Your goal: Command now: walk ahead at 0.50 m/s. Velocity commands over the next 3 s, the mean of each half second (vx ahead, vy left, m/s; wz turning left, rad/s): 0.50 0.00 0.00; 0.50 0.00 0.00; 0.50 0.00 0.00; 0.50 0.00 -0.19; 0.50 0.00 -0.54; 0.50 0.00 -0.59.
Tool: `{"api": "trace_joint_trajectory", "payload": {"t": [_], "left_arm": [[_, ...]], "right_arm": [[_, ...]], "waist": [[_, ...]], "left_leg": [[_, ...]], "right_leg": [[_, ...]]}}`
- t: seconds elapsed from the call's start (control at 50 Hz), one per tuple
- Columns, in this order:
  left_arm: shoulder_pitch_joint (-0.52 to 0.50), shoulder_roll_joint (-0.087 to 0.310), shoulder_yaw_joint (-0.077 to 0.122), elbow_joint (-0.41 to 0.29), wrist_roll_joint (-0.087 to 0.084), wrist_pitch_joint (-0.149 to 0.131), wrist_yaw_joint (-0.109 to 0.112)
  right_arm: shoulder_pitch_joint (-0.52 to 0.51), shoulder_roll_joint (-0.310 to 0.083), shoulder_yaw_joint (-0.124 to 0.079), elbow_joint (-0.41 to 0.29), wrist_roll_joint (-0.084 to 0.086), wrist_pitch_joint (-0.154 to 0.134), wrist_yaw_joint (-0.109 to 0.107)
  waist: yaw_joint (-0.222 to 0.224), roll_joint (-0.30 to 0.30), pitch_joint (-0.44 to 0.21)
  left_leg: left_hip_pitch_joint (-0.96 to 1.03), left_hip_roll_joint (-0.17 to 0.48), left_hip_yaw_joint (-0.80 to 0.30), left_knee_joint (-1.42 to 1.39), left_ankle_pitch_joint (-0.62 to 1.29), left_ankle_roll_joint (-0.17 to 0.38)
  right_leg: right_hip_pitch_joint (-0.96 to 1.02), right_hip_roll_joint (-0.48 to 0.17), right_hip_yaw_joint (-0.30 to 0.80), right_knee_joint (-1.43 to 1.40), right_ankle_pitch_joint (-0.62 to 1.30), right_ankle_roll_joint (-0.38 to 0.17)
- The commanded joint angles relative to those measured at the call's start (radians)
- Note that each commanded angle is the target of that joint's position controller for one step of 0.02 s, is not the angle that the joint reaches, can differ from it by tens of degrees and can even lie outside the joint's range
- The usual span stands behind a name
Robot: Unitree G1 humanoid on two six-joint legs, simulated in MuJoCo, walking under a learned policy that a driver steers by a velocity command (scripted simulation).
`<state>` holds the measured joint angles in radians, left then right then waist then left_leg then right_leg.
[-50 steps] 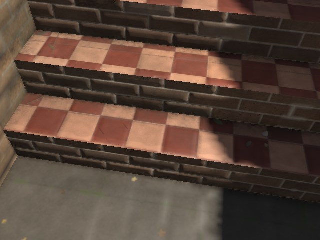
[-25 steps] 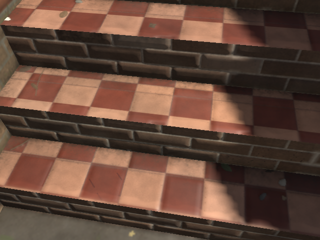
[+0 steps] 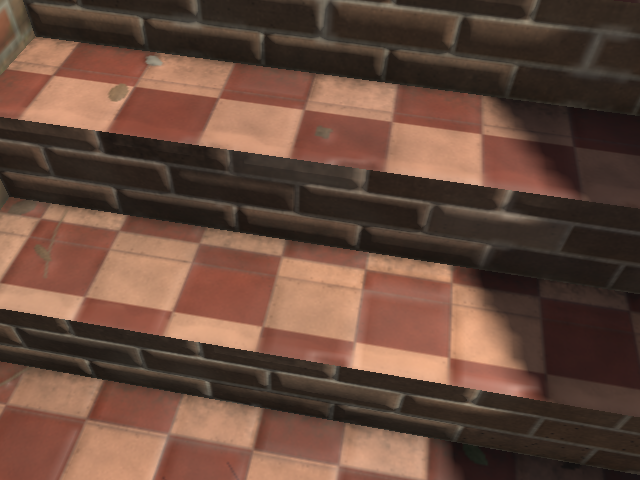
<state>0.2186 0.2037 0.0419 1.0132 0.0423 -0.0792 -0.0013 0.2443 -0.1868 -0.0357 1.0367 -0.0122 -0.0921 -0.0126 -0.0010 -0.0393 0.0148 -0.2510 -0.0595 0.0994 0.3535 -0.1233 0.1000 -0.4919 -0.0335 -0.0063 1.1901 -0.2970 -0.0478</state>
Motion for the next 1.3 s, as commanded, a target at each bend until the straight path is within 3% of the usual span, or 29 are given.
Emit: {"api": "trace_joint_trajectory", "payload": {"t": [0.02,0.2,0.28,0.32,0.34,0.36,0.38,0.42,0.5,0.56,0.68,0.74,0.76,0.78,0.8,0.82,0.84,0.86,0.88,0.9,0.92,0.94,0.98,1.0,1.06,1.12,1.16,1.22,1.3], "left_arm": [[0.119,0.009,0.005,0.005,0.008,0.018,-0.006],[-0.04,-0.009,-0.02,-0.063,0.005,0.045,0.015],[0.02,-0.006,-0.027,-0.073,-0.034,0.032,0.051],[0.215,-0.037,-0.028,-0.019,-0.033,0.002,0.069],[0.297,-0.01,-0.021,0.018,-0.017,-0.012,0.071],[0.315,0.082,-0.004,0.028,-0.012,-0.015,0.067],[0.262,0.087,-0.009,0.011,-0.007,-0.007,0.058],[0.172,0.076,0.009,-0.002,-0.027,0.011,0.035],[0.267,0.019,-0.012,0.067,-0.014,0.004,0.027],[0.346,0.043,-0.01,0.105,-0.017,-0.01,0.026],[0.331,0.064,-0.031,0.116,-0.027,-0.022,0.042],[0.298,0.079,-0.033,0.102,-0.051,0.011,0.061],[0.314,0.091,-0.023,0.108,-0.07,0.013,0.072],[0.285,0.084,-0.02,0.092,-0.066,0.021,0.073],[0.309,0.149,-0.017,0.048,-0.059,0.004,0.057],[0.268,0.235,0.014,0.024,-0.057,-0.014,0.032],[0.241,0.279,0.037,-0.002,-0.083,-0.038,0.004],[0.245,0.243,0.035,-0.06,-0.099,-0.062,-0.033],[0.133,0.172,0.041,-0.088,-0.043,-0.065,-0.073],[0.108,0.046,0.034,-0.129,0.004,-0.053,-0.067],[0.059,-0.043,0.014,-0.207,0.021,-0.033,-0.041],[-0.031,-0.096,-0.009,-0.264,0.03,-0.024,-0.014],[0.036,-0.182,-0.05,-0.293,0.009,-0.001,0.02],[0.097,-0.175,-0.054,-0.28,-0.005,0.015,0.024],[0.021,-0.174,-0.073,-0.295,-0.018,0.029,0.03],[-0.059,-0.199,-0.083,-0.304,-0.048,0.021,0.046],[-0.194,-0.207,-0.091,-0.365,-0.042,0.024,0.051],[-0.356,-0.197,-0.108,-0.441,-0.029,0.039,0.031],[-0.429,-0.233,-0.134,-0.475,-0.04,0.078,0.007]], "right_arm": [[0.071,-0.088,-0.005,-0.008,-0.001,-0.022,-0.002],[0.143,-0.083,0.003,0.009,-0.016,-0.009,-0.026],[0.11,-0.128,-0.005,-0.028,-0.018,-0.006,-0.04],[0.061,-0.126,-0.014,-0.038,0.03,0.006,-0.03],[0.002,-0.099,-0.013,-0.078,0.046,0.001,-0.021],[0.059,0.004,0.007,-0.107,0.033,0.0,-0.006],[0.137,0.047,0.015,-0.074,0.022,0.024,-0.006],[0.033,-0.016,-0.007,-0.097,-0.038,0.033,0.004],[-0.136,0.048,0.016,-0.212,-0.032,0.041,0.018],[-0.257,0.087,0.042,-0.325,-0.029,0.064,-0.008],[-0.483,0.102,0.092,-0.564,-0.017,0.076,-0.014],[-0.495,0.104,0.118,-0.634,-0.046,0.092,0.004],[-0.522,0.161,0.143,-0.656,-0.019,0.098,0.001],[-0.39,0.159,0.136,-0.596,-0.009,0.108,-0.008],[-0.241,0.068,0.094,-0.517,0.005,0.104,-0.005],[-0.029,0.025,0.064,-0.464,0.004,0.099,-0.006],[0.067,-0.024,0.041,-0.426,-0.01,0.088,-0.015],[0.115,-0.11,0.004,-0.392,-0.029,0.095,-0.039],[0.165,-0.201,-0.034,-0.324,-0.033,0.129,-0.05],[0.013,-0.22,-0.051,-0.31,-0.015,0.136,-0.047],[-0.094,-0.163,-0.033,-0.285,-0.021,0.125,-0.037],[-0.08,-0.076,-0.013,-0.186,-0.021,0.105,-0.028],[-0.022,0.105,0.035,-0.057,-0.045,0.072,-0.008],[-0.007,0.124,0.04,-0.04,-0.046,0.052,0.006],[0.051,0.077,0.04,0.012,-0.03,-0.011,0.026],[0.199,0.02,0.034,0.064,-0.014,-0.031,0.022],[0.261,-0.012,0.027,0.078,-0.017,-0.048,0.027],[0.338,0.022,0.037,0.101,0.006,-0.05,0.008],[0.454,0.001,0.019,0.134,0.019,-0.024,-0.058]], "waist": [[0.035,0.09,-0.086],[0.024,0.106,0.006],[0.037,0.142,-0.02],[0.118,0.135,-0.099],[0.132,0.085,-0.1],[0.052,-0.21,-0.128],[0.014,-0.198,-0.134],[0.002,-0.038,0.066],[0.003,0.022,0.069],[0.029,-0.034,0.025],[0.023,-0.026,0.108],[0.024,0.014,0.035],[0.047,-0.09,-0.014],[-0.01,-0.099,-0.113],[-0.051,-0.086,-0.265],[-0.137,-0.168,-0.402],[-0.187,-0.17,-0.502],[-0.196,0.085,-0.531],[-0.213,0.311,-0.484],[-0.134,0.274,-0.395],[-0.028,0.152,-0.22],[-0.003,0.025,-0.014],[0.09,0.016,0.07],[0.115,0.036,0.065],[0.102,0.029,0.079],[0.043,0.075,0.035],[0.004,0.056,0.08],[-0.029,0.04,0.081],[-0.087,0.194,-0.012]], "left_leg": [[0.063,0.281,-0.21,-0.122,0.395,0.139],[0.025,0.27,-0.239,-0.149,0.009,0.165],[0.101,0.29,-0.175,0.009,0.732,0.157],[0.21,0.236,-0.12,0.291,0.935,0.123],[0.061,0.191,-0.112,0.47,0.67,0.074],[-0.227,0.054,-0.023,0.721,-0.152,-0.002],[-0.299,0.021,-0.095,0.954,-0.351,-0.021],[-0.524,0.044,-0.114,1.272,-0.289,-0.037],[-0.86,0.047,-0.102,1.638,-0.241,-0.011],[-1.06,0.05,-0.091,1.89,-0.346,0.003],[-1.276,0.135,-0.051,1.794,-0.442,-0.016],[-0.899,0.166,0.078,1.317,-0.336,-0.035],[-0.66,0.158,0.066,1.11,-0.422,-0.002],[-0.451,0.116,0.072,1.026,-0.361,0.019],[-0.262,-0.01,0.169,1.003,-0.445,0.019],[-0.143,-0.031,0.145,0.91,-0.399,0.04],[0.008,-0.015,-0.016,0.79,-0.383,0.069],[0.162,0.179,-0.449,0.527,-0.589,0.148],[0.148,0.31,-0.919,0.051,-0.866,0.199],[0.01,0.352,-1.104,-0.074,-0.967,0.166],[-0.154,0.357,-0.973,-0.034,-0.943,0.108],[-0.294,0.332,-0.796,0.045,-0.836,0.082],[-0.356,0.26,-0.488,0.113,-0.54,0.022],[-0.342,0.241,-0.387,0.097,-0.425,0.007],[-0.335,0.222,-0.208,0.039,-0.187,0.007],[-0.116,0.287,-0.266,-0.031,-0.173,0.043],[0.004,0.296,-0.266,-0.068,-0.253,0.023],[0.002,0.245,-0.194,-0.157,-0.225,-0.024],[0.16,0.247,-0.135,-0.35,0.268,0.079]], "right_leg": [[-0.051,-0.01,-0.019,0.142,0.04,0.023],[-0.142,-0.044,-0.06,0.046,0.034,0.026],[0.147,0.046,-0.082,-0.499,-0.103,-0.013],[0.281,0.064,-0.115,-0.868,0.225,-0.055],[0.437,0.005,-0.021,-0.946,0.346,-0.067],[0.639,-0.266,0.285,-0.91,0.92,-0.111],[0.548,-0.37,0.403,-0.9,0.801,-0.268],[0.387,-0.299,0.349,-0.998,0.18,-0.284],[0.422,-0.219,0.207,-0.95,0.22,-0.188],[0.472,-0.255,0.23,-0.984,0.085,-0.2],[0.433,-0.247,0.178,-1.125,-0.176,-0.156],[0.321,-0.151,0.063,-1.271,0.246,-0.182],[0.298,-0.175,0.036,-1.337,0.504,-0.191],[0.337,-0.168,-0.039,-1.249,0.869,-0.19],[0.426,-0.19,-0.069,-1.037,1.587,-0.2],[0.537,-0.251,-0.061,-0.786,1.906,-0.178],[0.487,-0.233,-0.06,-0.556,1.858,-0.152],[0.21,-0.116,-0.019,-0.264,1.529,-0.107],[0.006,0.095,0.02,0.154,0.361,-0.084],[-0.177,0.139,0.233,0.675,0.238,-0.057],[-0.305,0.093,0.207,0.865,0.253,-0.057],[-0.427,0.082,0.165,0.891,0.26,-0.075],[-0.537,0.097,0.19,0.958,0.179,-0.101],[-0.54,0.097,0.187,0.955,0.206,-0.097],[-0.596,0.107,0.123,0.828,0.299,-0.086],[-0.86,0.12,0.094,1.22,0.193,-0.087],[-1.042,0.113,0.103,1.252,0.116,-0.1],[-0.972,0.051,-0.02,0.934,0.138,-0.079],[-0.719,-0.014,-0.216,0.609,-0.004,-0.089]]}}
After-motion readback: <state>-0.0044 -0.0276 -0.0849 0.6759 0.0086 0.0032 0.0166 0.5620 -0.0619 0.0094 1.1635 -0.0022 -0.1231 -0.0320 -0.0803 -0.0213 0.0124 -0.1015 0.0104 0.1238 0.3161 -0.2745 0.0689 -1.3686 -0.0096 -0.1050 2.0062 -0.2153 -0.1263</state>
